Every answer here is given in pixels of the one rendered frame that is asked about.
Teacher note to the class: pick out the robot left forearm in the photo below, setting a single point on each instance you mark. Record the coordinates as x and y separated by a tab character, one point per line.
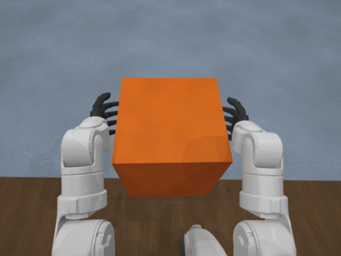
82	166

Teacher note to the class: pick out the carton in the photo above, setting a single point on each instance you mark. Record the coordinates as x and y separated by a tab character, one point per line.
171	138

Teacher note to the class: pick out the robot right hand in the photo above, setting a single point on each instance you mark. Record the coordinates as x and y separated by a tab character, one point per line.
239	114

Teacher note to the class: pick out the right robot shin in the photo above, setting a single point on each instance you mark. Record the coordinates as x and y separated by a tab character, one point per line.
195	227

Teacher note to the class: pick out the robot left upper arm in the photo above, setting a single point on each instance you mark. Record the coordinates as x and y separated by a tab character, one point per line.
85	238

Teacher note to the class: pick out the right robot thigh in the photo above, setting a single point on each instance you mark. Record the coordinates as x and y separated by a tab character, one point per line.
200	242

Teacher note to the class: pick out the robot left hand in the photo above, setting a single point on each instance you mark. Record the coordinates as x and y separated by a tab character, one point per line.
99	109

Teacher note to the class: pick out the robot right upper arm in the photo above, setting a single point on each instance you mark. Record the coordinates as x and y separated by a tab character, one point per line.
262	238

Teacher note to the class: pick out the robot right forearm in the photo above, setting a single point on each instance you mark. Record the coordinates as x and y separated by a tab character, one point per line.
262	167

